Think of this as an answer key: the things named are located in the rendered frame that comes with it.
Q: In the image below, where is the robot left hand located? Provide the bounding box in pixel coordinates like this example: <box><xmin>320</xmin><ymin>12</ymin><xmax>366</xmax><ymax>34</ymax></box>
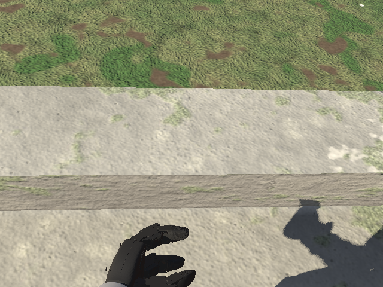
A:
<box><xmin>105</xmin><ymin>223</ymin><xmax>196</xmax><ymax>287</ymax></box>

